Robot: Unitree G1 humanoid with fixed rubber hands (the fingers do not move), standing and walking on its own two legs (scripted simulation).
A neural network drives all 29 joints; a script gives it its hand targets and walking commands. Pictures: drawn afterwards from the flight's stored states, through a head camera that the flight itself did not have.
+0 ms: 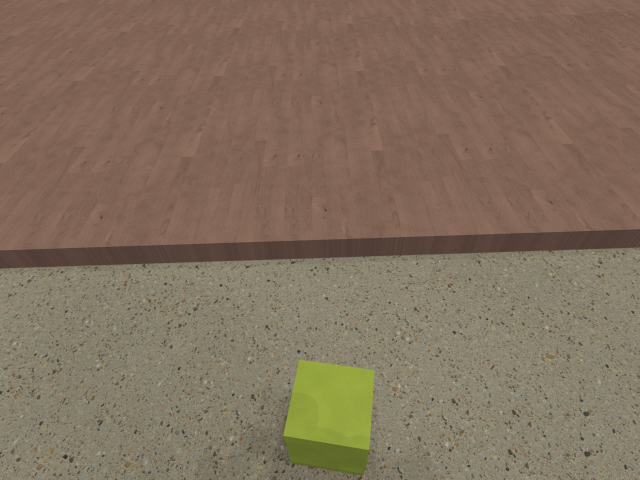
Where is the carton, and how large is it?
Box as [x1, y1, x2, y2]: [283, 360, 374, 475]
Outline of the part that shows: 299,360 283,434 291,462 363,475 369,447 374,370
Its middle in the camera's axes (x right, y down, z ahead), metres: +0.03 +0.50 +1.08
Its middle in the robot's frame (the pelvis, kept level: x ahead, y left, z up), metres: +0.44 +0.02 -0.66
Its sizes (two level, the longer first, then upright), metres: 0.210 0.200 0.250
